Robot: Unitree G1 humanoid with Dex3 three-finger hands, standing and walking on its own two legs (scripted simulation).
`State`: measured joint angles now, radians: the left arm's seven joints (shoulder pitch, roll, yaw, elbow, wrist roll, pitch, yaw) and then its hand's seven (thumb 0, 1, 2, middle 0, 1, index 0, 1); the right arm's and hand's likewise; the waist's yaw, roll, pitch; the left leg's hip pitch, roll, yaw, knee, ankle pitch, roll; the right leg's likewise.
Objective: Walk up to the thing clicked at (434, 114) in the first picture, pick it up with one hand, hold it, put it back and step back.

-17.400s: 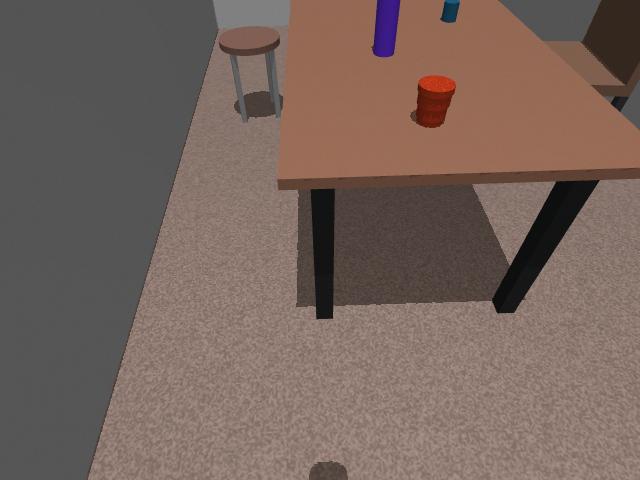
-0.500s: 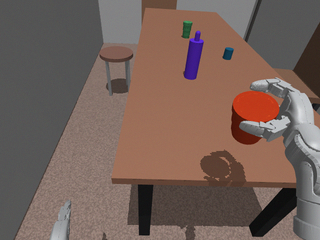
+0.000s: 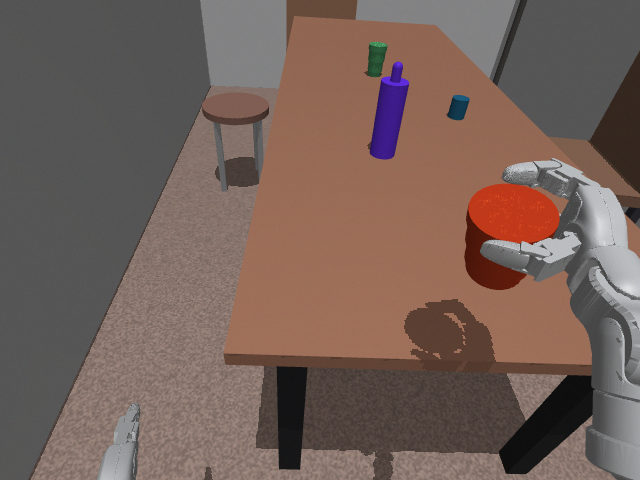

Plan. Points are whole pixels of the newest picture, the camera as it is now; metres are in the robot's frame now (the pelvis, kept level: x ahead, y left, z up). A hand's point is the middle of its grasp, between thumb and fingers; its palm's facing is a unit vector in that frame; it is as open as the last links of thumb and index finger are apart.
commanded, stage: hold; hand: right
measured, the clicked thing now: (502, 241) +0.34 -0.17 +0.20
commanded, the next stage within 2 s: crouch in 0.94 s
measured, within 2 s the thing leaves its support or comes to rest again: neither
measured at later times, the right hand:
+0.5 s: hand (529, 214) +0.33 -0.18 +0.24, palm faces +0.17 +0.99 -0.04, open 11.5 cm
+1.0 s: hand (527, 212) +0.33 -0.18 +0.25, palm faces +0.18 +0.98 -0.04, open 11.5 cm
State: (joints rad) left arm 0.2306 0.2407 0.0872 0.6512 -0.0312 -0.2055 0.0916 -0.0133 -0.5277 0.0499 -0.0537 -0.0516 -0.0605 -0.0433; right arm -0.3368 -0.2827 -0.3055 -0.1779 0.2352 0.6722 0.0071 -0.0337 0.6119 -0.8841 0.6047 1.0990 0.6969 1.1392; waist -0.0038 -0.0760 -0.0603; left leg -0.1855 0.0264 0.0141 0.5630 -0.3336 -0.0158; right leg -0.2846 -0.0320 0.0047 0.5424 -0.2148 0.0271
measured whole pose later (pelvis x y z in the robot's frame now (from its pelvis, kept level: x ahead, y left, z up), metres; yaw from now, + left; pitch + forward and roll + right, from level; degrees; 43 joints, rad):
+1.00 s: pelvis +0.00 +0.00 +0.00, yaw +0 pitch -3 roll +0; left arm 0.23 0.25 0.09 0.67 -0.03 -0.20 0.10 -0.01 -0.54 0.06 -0.05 -0.05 -0.06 -0.05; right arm -0.36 -0.28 -0.30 -0.19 0.23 0.66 0.00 -0.03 0.61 -0.88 0.61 1.10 0.70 1.14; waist -0.01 -0.08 -0.05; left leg -0.17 0.02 0.02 0.56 -0.33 -0.01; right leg -0.27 -0.04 0.01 0.53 -0.21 0.03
